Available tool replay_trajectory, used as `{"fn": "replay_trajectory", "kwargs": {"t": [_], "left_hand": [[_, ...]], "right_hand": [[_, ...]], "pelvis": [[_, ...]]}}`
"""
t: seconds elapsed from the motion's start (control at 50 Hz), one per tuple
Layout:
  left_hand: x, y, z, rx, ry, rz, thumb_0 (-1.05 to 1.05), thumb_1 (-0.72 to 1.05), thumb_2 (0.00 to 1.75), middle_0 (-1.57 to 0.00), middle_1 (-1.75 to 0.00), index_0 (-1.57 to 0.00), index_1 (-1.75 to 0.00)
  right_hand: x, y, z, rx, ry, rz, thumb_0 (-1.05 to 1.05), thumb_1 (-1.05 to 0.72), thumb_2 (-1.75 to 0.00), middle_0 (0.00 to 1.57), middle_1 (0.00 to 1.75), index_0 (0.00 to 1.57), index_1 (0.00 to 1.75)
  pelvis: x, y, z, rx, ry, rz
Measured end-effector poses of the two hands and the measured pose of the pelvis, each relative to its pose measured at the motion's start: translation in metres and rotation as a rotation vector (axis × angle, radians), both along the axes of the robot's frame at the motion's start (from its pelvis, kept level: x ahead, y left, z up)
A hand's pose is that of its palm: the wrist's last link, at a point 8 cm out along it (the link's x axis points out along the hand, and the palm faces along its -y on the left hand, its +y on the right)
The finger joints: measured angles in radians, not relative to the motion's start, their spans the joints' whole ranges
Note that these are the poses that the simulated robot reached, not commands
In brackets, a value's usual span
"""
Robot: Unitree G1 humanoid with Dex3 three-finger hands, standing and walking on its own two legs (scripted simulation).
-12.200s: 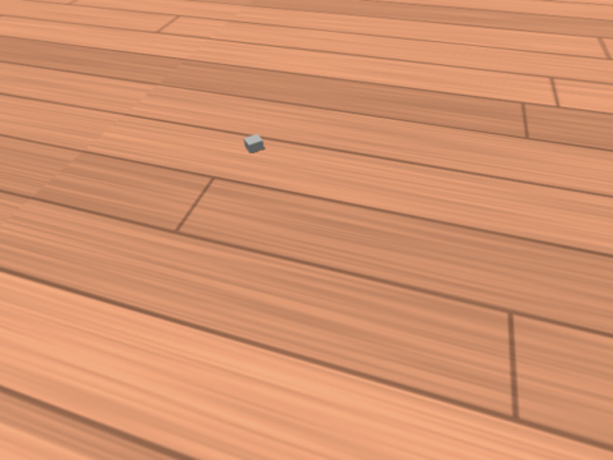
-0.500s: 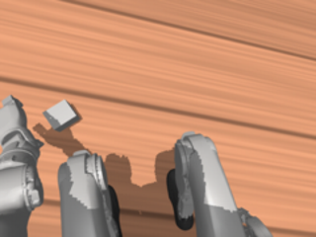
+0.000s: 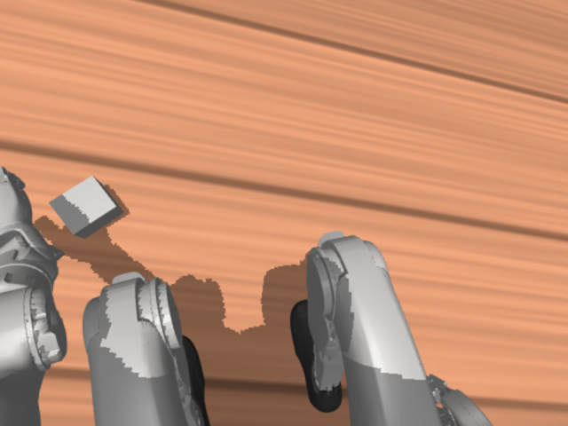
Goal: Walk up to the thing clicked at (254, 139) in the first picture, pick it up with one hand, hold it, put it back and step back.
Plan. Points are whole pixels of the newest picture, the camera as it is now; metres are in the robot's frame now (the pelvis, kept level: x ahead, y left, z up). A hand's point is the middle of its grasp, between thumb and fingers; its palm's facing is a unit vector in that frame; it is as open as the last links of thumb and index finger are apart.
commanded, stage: rise first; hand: left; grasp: from above
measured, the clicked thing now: (88, 207) +0.47 +0.27 -0.30
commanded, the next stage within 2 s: approach in 1.64 s
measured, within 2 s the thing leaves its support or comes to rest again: neither
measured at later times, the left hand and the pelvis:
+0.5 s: hand (36, 222) +0.42 +0.30 -0.19, palm faces -0.32 -0.27 -0.91, open 12.7 cm; pelvis +0.00 +0.00 +0.00, yaw -1 degrees
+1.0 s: hand (32, 221) +0.43 +0.31 -0.19, palm faces -0.31 -0.27 -0.91, open 12.8 cm; pelvis +0.00 +0.00 -0.01, yaw -1 degrees
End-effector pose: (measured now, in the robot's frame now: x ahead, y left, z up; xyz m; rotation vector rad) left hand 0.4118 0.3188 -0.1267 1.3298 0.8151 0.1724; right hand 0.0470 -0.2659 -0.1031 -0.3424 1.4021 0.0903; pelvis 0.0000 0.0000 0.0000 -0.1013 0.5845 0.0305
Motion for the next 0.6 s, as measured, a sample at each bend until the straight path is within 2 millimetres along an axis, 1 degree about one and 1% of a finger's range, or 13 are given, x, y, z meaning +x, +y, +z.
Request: {"fn": "replay_trajectory", "kwargs": {"t": [0.22,0.36,0.6], "left_hand": [[0.003,0.000,-0.007,0.000,-0.004,-0.020,0.00,-0.28,0.77,-0.34,-0.79,-0.34,-0.80],[0.005,-0.005,-0.007,0.006,-0.003,-0.023,0.00,-0.29,0.79,-0.35,-0.77,-0.34,-0.78],[0.019,-0.014,-0.004,0.000,-0.022,-0.016,0.00,-0.30,0.79,-0.35,-0.77,-0.34,-0.78]], "right_hand": [[-0.009,0.004,0.000,0.010,0.014,0.000,0.00,-0.91,-0.90,0.20,0.30,0.20,0.30],[-0.012,0.003,0.002,0.019,0.019,0.002,0.00,-0.91,-0.90,0.20,0.30,0.20,0.30],[-0.021,-0.001,0.001,0.029,0.031,0.006,0.00,-0.91,-0.90,0.19,0.30,0.20,0.30]], "pelvis": [[-0.001,0.002,-0.005,-0.011,-0.011,-0.003],[0.000,0.001,-0.004,-0.009,-0.003,-0.002],[-0.001,-0.001,-0.007,-0.009,-0.009,-0.007]]}}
